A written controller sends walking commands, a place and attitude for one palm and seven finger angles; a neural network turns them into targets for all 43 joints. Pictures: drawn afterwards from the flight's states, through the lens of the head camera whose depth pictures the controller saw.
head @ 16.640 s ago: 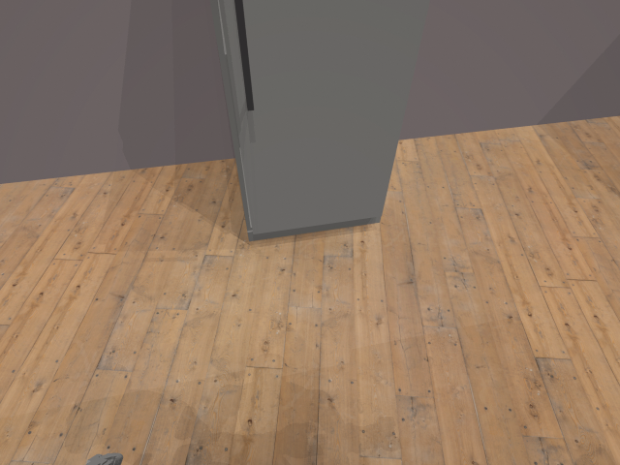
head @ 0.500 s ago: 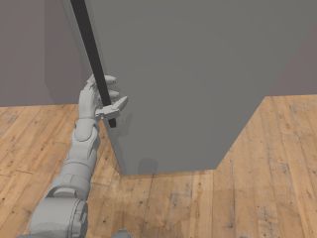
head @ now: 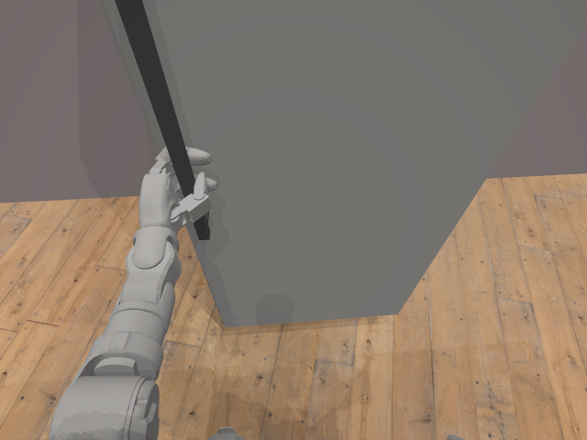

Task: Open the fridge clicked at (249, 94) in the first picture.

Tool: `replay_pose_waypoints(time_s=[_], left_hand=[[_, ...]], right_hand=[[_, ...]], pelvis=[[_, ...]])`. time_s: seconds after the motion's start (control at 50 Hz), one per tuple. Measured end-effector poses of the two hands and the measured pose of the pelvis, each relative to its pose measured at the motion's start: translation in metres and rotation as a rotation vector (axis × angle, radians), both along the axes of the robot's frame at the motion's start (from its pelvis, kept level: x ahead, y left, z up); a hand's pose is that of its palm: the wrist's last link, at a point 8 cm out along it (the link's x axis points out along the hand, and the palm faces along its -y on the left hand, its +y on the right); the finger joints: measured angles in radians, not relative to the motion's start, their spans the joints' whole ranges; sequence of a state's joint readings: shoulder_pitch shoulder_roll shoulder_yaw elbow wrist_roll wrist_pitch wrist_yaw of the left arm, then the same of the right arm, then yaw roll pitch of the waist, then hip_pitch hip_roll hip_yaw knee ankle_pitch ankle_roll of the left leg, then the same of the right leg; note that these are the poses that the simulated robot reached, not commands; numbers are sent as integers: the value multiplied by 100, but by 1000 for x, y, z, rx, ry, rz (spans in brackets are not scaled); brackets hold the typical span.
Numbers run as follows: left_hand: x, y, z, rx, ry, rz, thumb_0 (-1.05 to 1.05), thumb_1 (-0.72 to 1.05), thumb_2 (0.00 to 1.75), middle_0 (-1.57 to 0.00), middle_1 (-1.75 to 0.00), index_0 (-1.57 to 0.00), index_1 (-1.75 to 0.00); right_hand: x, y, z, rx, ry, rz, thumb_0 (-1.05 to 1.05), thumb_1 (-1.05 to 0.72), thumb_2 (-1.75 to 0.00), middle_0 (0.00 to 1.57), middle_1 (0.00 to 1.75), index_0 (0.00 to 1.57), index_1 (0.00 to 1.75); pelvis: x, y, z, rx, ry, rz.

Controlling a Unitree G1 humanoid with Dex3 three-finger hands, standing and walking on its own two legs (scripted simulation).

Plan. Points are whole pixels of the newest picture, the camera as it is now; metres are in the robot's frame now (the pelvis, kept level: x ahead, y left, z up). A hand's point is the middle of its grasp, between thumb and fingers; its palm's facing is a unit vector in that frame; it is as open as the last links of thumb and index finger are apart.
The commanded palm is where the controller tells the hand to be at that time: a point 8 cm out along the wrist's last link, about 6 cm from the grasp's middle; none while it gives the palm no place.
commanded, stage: grip the handle and tug to test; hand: left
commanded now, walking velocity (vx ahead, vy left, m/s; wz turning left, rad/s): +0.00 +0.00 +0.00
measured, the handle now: (170, 111) +0.48 +0.15 +0.20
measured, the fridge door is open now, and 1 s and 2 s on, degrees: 0 7 38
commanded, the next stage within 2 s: pull the door a little, standing still in 0.40 s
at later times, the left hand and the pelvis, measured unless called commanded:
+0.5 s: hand (202, 203) +0.42 +0.12 +0.09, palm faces +0.04 -1.00 +0.01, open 5.5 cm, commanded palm +0.37 +0.18 +0.09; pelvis +0.03 +0.00 +0.01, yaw -1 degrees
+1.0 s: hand (204, 238) +0.35 +0.11 +0.09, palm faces -0.01 -1.00 +0.04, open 5.9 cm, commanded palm +0.32 +0.17 +0.09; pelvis +0.07 +0.01 +0.02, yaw -1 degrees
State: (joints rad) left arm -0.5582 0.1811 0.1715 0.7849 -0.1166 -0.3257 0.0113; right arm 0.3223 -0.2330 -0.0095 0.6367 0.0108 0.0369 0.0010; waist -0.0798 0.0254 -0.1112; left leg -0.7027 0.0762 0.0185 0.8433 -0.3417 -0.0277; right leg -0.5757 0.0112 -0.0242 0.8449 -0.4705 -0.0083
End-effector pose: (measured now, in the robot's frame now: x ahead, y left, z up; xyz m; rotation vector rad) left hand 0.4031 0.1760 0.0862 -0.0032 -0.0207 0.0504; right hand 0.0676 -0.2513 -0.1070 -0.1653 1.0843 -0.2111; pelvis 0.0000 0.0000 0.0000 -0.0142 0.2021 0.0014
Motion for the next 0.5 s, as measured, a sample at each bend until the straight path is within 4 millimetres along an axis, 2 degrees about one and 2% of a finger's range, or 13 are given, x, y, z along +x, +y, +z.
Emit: replay_pose_waypoints(time_s=[0.3, 0.5], left_hand=[[-3, 0, 1, -3, 3, -3, 1, 80, 81, -39, -140, -39, -140], [-10, 1, 3, -3, 4, -11, 2, 79, 79, -35, -140, -35, -139]], right_hand=[[13, -1, 5, 16, -20, -9, 1, -91, -90, 20, 30, 20, 30], [42, 1, 12, 25, -59, -4, 1, -91, -90, 20, 30, 20, 30]], pelvis=[[13, -1, 4, 8, -1, -14], [31, 0, 8, 13, -6, -21]])
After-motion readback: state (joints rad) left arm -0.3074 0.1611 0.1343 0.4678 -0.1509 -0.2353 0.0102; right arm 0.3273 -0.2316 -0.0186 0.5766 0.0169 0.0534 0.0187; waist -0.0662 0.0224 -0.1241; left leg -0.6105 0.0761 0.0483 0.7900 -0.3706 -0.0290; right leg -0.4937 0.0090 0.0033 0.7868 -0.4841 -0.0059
